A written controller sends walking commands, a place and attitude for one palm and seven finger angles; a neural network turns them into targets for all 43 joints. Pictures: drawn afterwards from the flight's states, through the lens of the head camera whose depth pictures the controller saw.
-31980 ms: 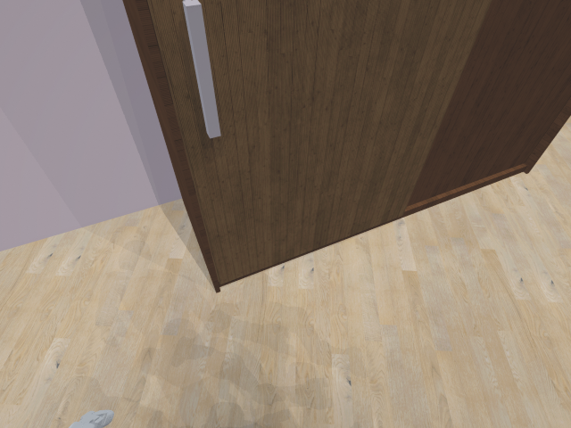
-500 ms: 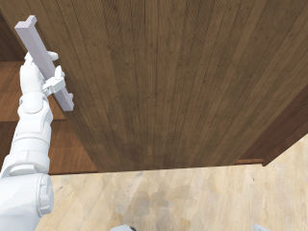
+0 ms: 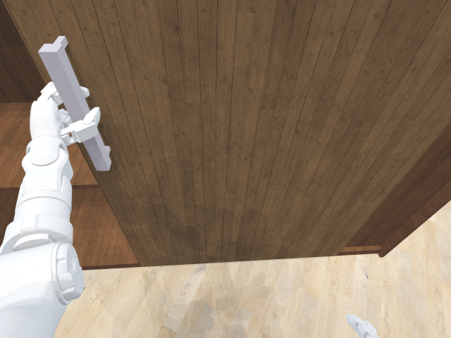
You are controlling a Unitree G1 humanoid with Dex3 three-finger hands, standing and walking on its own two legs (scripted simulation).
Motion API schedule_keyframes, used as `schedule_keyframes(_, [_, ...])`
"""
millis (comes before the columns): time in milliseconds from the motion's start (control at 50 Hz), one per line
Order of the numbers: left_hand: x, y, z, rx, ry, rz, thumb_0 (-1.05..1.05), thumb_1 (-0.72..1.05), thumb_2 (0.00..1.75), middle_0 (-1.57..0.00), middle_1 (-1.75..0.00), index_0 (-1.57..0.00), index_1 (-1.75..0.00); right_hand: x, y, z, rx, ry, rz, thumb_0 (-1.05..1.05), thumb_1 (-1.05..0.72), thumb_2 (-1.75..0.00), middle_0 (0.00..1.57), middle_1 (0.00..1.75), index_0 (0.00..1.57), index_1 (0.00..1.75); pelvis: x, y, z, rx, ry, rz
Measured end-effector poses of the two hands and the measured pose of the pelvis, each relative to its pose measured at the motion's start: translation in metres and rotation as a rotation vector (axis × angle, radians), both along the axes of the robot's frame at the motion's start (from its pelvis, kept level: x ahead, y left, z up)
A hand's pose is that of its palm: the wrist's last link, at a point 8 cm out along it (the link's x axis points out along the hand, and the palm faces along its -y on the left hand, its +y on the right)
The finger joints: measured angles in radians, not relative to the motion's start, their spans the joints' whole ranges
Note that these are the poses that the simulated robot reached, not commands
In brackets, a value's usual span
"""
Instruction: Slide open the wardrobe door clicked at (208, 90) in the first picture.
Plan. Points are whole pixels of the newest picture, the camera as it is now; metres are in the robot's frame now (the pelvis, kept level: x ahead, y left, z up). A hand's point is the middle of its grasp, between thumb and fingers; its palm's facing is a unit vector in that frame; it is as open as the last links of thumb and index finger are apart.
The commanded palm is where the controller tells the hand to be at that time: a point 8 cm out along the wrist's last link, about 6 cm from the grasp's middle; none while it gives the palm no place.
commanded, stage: loosen the grip on the handle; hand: left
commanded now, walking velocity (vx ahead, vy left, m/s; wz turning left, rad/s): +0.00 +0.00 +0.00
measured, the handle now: (85, 112) +0.48 +0.29 +0.14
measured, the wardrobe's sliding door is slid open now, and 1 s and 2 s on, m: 0.62 0.62 0.62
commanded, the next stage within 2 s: slip the hand off the handle in 0.44 s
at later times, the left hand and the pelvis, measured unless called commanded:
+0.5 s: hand (90, 127) +0.44 +0.27 +0.14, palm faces +0.37 -0.91 -0.17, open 14.2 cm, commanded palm +0.39 +0.30 +0.14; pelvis +0.00 +0.02 -0.01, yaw +0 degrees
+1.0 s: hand (54, 129) +0.43 +0.33 +0.14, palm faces +0.41 -0.89 -0.18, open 14.6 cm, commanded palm +0.39 +0.37 +0.14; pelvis +0.01 +0.00 -0.01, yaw +1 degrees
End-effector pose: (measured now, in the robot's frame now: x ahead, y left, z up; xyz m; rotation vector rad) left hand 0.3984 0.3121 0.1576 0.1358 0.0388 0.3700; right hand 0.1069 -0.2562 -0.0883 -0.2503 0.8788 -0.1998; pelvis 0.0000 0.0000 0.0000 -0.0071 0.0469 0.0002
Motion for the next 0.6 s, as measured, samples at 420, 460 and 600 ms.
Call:
schedule_keyframes(420, [0.003, 0.000, -0.010, 0.054, -0.045, 0.006, 0.00, -0.50, 0.22, -0.32, -1.24, -0.32, -1.25, -0.061, 0.008, -0.017, -0.014, 0.140, -0.076, 0.01, -0.91, -0.90, 0.20, 0.30, 0.20, 0.30, -0.005, 0.015, -0.005, -0.013, 0.030, -0.004])
schedule_keyframes(460, [0.002, -0.001, -0.011, 0.052, -0.047, 0.005, 0.00, -0.52, 0.21, -0.32, -1.22, -0.31, -1.23, -0.057, 0.012, -0.019, -0.004, 0.138, -0.069, 0.01, -0.91, -0.90, 0.20, 0.30, 0.20, 0.30, -0.002, 0.015, -0.005, -0.014, 0.029, -0.003])
schedule_keyframes(600, [0.000, -0.003, -0.011, 0.048, -0.047, 0.010, -0.01, -0.55, 0.20, -0.30, -1.19, -0.29, -1.19, -0.030, 0.018, -0.020, 0.014, 0.096, -0.035, 0.01, -0.91, -0.90, 0.20, 0.30, 0.21, 0.30, 0.004, 0.014, -0.006, -0.011, 0.030, 0.003])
